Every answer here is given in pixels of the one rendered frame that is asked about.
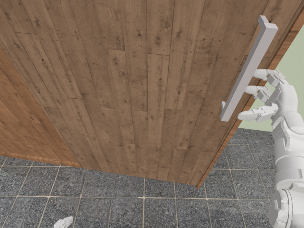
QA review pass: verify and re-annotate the wardrobe door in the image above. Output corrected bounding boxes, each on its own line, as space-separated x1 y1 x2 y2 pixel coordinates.
0 0 304 186
0 46 77 162

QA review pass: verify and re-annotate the robot right upper arm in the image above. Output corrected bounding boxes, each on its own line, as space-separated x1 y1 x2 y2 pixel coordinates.
268 189 304 228

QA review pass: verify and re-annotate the robot right hand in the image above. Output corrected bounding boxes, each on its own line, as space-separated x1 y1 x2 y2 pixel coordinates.
237 69 298 123

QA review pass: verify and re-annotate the robot right forearm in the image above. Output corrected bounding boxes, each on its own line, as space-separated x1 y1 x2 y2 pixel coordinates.
271 111 304 193

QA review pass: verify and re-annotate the robot left hand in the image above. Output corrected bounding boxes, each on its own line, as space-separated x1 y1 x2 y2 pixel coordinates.
54 216 73 228

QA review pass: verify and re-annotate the handle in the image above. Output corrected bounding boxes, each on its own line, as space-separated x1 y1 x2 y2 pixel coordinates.
220 15 278 122

